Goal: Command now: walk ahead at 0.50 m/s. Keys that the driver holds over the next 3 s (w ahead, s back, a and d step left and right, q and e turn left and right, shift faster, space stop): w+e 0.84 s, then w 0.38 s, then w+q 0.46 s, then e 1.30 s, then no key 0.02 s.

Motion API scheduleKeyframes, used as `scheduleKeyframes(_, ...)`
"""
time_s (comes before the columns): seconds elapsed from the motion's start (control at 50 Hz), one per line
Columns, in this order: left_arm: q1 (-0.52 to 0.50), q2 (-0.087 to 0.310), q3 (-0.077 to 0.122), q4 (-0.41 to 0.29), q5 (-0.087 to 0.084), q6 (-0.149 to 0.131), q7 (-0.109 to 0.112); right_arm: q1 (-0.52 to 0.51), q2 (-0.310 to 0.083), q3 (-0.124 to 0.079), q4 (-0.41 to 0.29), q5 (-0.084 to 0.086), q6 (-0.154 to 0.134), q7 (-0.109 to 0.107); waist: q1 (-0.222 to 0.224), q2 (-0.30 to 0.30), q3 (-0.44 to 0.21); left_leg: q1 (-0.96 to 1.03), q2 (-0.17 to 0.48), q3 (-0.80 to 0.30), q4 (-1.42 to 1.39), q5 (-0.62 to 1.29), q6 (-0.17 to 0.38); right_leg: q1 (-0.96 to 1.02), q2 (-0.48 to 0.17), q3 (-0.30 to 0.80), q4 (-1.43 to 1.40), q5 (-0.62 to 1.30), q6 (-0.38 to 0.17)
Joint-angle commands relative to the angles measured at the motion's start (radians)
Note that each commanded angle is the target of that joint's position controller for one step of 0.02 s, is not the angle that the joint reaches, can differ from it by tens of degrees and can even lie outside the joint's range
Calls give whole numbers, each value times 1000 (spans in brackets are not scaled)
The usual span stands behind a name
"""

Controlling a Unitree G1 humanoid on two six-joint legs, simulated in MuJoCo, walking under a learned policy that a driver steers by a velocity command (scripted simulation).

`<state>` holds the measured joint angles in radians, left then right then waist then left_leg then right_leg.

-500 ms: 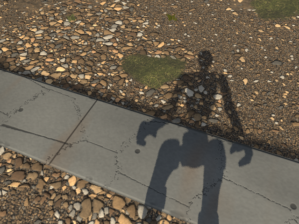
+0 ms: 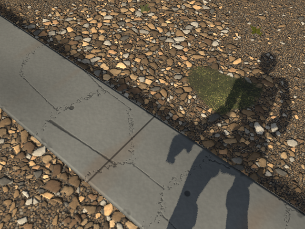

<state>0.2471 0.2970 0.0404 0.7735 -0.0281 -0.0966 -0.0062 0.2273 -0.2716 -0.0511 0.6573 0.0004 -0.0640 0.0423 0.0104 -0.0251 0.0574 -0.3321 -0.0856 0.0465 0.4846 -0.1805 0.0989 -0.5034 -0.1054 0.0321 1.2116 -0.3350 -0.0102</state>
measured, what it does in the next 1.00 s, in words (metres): walks ahead, turning right: right foot, then left foot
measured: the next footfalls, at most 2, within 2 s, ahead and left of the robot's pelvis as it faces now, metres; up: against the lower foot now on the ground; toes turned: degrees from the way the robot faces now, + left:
right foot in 0.42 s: +0.39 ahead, -0.17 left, +0.00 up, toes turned -12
left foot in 0.88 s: +0.70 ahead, -0.05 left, +0.00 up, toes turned -31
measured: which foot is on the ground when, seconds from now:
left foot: down 0.00-0.42, up 0.44-0.86, down 0.88-1.00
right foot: up 0.00-0.40, down 0.42-0.88, up 0.90-1.00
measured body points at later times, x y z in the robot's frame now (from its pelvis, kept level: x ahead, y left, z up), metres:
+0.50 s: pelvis +0.29 -0.07 -0.01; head +0.33 -0.08 +0.43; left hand +0.51 +0.14 -0.11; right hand +0.30 -0.36 -0.13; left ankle +0.13 +0.08 -0.62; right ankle +0.35 -0.16 -0.73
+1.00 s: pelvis +0.56 -0.11 +0.00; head +0.58 -0.11 +0.45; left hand +0.77 +0.10 -0.12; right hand +0.56 -0.41 -0.09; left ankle +0.66 -0.03 -0.73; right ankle +0.41 -0.17 -0.64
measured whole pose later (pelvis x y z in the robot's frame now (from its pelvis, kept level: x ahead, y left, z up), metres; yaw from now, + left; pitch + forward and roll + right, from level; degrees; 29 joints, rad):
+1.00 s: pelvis +0.56 -0.11 +0.00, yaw -30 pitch +1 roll +1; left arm 0.35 0.30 0.06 0.71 -0.02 -0.02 0.01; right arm 0.22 -0.26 -0.05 0.70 0.00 -0.11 0.03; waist 0.00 -0.03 -0.01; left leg -0.37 -0.03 -0.01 0.54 -0.20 0.02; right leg -0.40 0.06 0.11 1.19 -0.42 -0.04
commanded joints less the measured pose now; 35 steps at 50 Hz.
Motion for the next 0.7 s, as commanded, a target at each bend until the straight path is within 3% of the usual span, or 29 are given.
scheduleKeyframes(0.02, 91, 85, 27, -24, 5, 24, 8, 3, -109, -31, -36, -6, -46, -2, 21, 65, -113, 138, 300, -252, -289, 287, 177, -88, -62, 41, -37, 99, 13)
scheduleKeyframes(0.1, -8, 63, 25, -46, 8, 32, 10, 43, -113, -35, 17, -15, -54, -20, -12, 66, -41, 173, 268, -104, -329, 351, 126, -205, -35, 73, -201, 309, 30)
scheduleKeyframes(0.18, -101, 36, 18, -68, 8, 18, -12, 52, -127, -34, 44, -10, -52, -35, -54, 69, -11, 226, 260, -6, -344, 319, 69, -187, 9, 41, -439, 505, 13)
scheduleKeyframes(0.24, -185, 13, 7, -108, 7, 14, -33, 103, -140, -39, 82, -3, -40, -41, -93, 60, 28, 335, 303, 15, -328, 349, 65, -241, 20, 13, -537, 487, -6)
scheduleKeyframes(0.3, -242, 11, 5, -158, 8, 13, -58, 129, -152, -44, 104, 3, -13, -50, -103, 56, 37, 459, 346, 29, -257, 469, 64, -303, 38, -31, -582, 361, -33)
scheduleKeyframes(0.34, -225, 22, 11, -178, 9, 15, -71, 108, -173, -48, 100, 6, 4, -60, -73, 85, 7, 480, 349, 58, -165, 724, 45, -230, 81, -92, -597, 253, -64)
scheduleKeyframes(0.36, -185, 39, 20, -179, 11, 20, -72, 97, -189, -51, 95, 8, 10, -68, -47, 115, -39, 482, 344, 73, -89, 911, 33, -148, 119, -128, -586, 197, -84)
scheduleKeyframes(0.38, -99, 70, 37, -169, 10, 25, -70, 85, -202, -52, 91, 8, 17, -74, 5, 141, -97, 463, 334, 89, 36, 1049, 20, -22, 158, -149, -584, 162, -109)
scheduleKeyframes(0.4, 54, 121, 65, -140, 9, 27, -59, 61, -204, -51, 83, 12, 21, -80, 95, 123, -178, 373, 300, 118, 243, 1028, -10, 212, 189, -141, -657, 233, -149)
scheduleKeyframes(0.42, 202, 210, 95, -118, 12, 36, -36, 73, -172, -35, 62, 0, 7, -84, 156, 10, -284, 131, 244, 123, 558, 681, -51, 527, 43, 95, -689, 316, -218)
scheduleKeyframes(0.44, 171, 283, 105, -142, 5, 31, -28, 183, -36, 10, 21, -24, -25, -60, 41, -249, -414, -316, -6, 17, 971, -339, -128, 894, -234, 701, -775, 274, -452)
scheduleKeyframes(0.46, 206, 200, 85, -142, 10, 32, -27, 113, -139, -8, 16, 2, -65, -38, 122, -124, -503, -421, 39, -199, 1035, -350, -103, 943, -234, 774, -856, 200, -438)
scheduleKeyframes(0.48, 174, 153, 72, -143, 18, 32, -24, 26, -156, -11, -19, 40, -79, -29, 116, -72, -352, -470, 88, -191, 989, -293, -85, 837, -196, 609, -862, 200, -379)
scheduleKeyframes(0.5, 111, 132, 66, -149, 13, 30, -24, -15, -137, -4, -36, 27, -86, -34, 66, 43, -219, -460, 127, -169, 878, -235, -81, 658, -147, 492, -878, 286, -339)
scheduleKeyframes(0.52, 53, 93, 55, -163, 11, 30, -22, -26, -147, -12, -30, 2, -80, -42, 31, 64, -169, -414, 158, -158, 783, -201, -86, 542, -107, 413, -889, 371, -313)
scheduleKeyframes(0.56, 3, 91, 51, -183, 24, 33, -16, 15, -144, -17, -25, -11, -56, -43, -23, 19, -117, -321, 176, -145, 702, -161, -111, 382, -60, 353, -942, 441, -315)
scheduleKeyframes(0.6, 7, 109, 56, -173, 22, 31, -7, 26, -120, -10, -21, -15, -39, -49, -37, 2, -99, -294, 179, -116, 601, -134, -145, 292, -39, 296, -956, 515, -317)
scheduleKeyframes(0.64, 21, 129, 61, -163, 18, 39, 6, -36, -89, 4, -35, -17, -31, -54, -21, -14, -79, -272, 163, -92, 452, -32, -168, 226, 2, 238, -953, 505, -293)
scheduleKeyframes(0.7, 62, 137, 65, -146, 7, 56, 18, -148, -64, 16, -50, -16, -37, -43, 33, -54, -79, -184, 112, -78, 211, 199, -167, 187, 52, 207, -911, 416, -234)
